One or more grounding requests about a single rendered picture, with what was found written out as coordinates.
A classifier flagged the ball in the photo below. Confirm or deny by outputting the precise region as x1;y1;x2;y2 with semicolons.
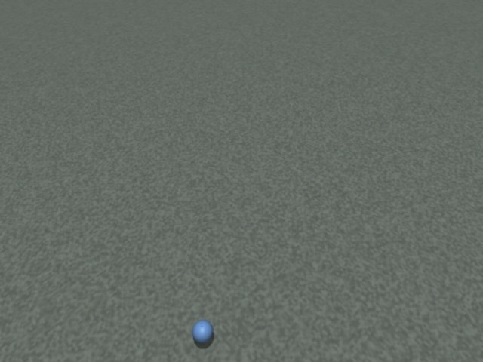
192;320;213;343

